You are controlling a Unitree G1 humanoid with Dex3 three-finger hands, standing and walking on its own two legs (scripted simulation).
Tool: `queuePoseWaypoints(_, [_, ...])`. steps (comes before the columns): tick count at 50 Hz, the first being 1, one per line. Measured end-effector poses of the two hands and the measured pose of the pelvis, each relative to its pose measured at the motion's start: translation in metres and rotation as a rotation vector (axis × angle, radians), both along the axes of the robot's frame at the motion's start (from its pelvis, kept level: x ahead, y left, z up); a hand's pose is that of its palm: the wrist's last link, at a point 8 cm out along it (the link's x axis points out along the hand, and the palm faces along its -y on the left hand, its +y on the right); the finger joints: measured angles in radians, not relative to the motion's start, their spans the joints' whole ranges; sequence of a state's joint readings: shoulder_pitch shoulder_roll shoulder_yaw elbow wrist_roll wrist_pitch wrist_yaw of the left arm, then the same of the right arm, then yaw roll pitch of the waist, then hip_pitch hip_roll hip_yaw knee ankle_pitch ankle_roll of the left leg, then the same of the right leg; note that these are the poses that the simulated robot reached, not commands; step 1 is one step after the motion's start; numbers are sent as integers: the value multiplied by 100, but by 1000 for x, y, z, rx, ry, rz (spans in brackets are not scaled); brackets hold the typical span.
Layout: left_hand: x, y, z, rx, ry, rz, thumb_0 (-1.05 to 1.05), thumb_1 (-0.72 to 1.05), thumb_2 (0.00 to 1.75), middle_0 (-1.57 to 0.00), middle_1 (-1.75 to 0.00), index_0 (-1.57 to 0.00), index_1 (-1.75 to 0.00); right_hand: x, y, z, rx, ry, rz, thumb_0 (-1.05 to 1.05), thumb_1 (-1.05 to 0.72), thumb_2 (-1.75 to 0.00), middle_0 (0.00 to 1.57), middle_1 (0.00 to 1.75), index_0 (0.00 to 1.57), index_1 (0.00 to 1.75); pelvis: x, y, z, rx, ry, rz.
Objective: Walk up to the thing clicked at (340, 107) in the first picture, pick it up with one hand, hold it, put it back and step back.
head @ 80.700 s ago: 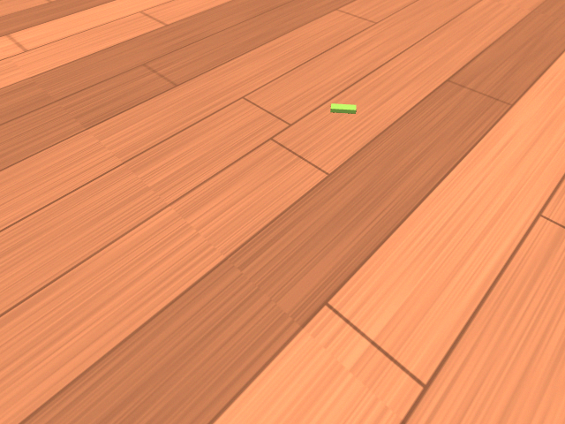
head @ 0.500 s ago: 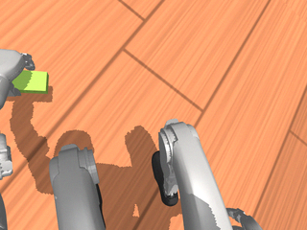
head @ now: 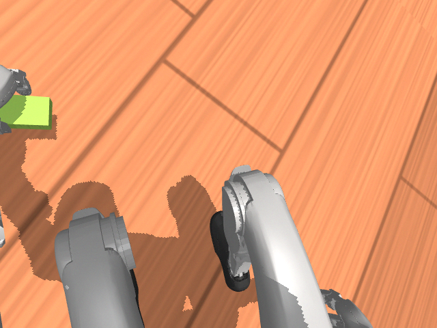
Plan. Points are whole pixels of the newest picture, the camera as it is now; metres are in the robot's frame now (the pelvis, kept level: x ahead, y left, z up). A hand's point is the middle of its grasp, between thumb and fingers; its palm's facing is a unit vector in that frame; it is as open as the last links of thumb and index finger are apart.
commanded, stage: lower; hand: left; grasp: from above
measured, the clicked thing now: (1, 111) +0.51 +0.29 -0.22
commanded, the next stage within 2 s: rest in 0.26 s
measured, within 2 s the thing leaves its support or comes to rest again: rests again in 1.08 s
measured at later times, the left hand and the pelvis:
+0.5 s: hand (11, 119) +0.50 +0.28 -0.23, palm faces -0.48 +0.00 -0.87, open 8.6 cm; pelvis +0.00 +0.00 -0.02, yaw -2 degrees
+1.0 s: hand (20, 127) +0.49 +0.27 -0.26, palm faces -0.49 +0.00 -0.87, open 8.7 cm; pelvis +0.00 +0.00 -0.02, yaw -4 degrees
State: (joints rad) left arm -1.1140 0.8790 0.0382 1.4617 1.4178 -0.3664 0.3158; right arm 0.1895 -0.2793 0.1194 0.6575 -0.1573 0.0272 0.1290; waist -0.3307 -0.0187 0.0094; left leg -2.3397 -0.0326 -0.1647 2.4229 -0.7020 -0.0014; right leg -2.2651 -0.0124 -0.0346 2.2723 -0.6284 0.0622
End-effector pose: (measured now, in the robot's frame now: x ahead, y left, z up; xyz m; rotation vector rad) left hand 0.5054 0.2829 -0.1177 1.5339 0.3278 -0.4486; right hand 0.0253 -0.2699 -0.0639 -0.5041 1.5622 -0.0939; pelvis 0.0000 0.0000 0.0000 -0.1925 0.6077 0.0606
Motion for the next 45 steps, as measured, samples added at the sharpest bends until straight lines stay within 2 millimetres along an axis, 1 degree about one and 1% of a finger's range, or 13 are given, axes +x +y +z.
queuePoseWaypoints(8, [-1,-1,-16,-10,19,2,-1,21,40,-74,-52,-77,-48,-3,0,0,-11,10,13,0,-93,-90,21,30,21,30,0,1,-6,-8,-9,-6])
queuePoseWaypoints(18, [-2,-4,-39,-28,15,-11,-1,20,39,-75,-53,-78,-48,-10,6,0,-15,24,30,0,-93,-90,21,30,21,30,1,2,-13,-20,-24,-14])
queuePoseWaypoints(28, [2,-7,-58,-14,18,-12,-1,21,41,-73,-53,-76,-49,-13,11,0,-9,25,46,0,-92,-90,21,30,21,30,2,3,-18,-32,-35,-24])
queuePoseWaypoints(36, [3,-11,-72,-23,18,-6,-1,22,42,-72,-53,-75,-49,-11,13,3,-9,24,70,0,-91,-90,21,30,21,31,3,4,-20,-41,-46,-31])
queuePoseWaypoints(45, [-1,-9,-82,-26,19,4,-1,22,42,-71,-54,-74,-50,-3,10,7,-20,3,121,0,-91,-90,21,30,21,31,2,4,-23,-50,-66,-38])
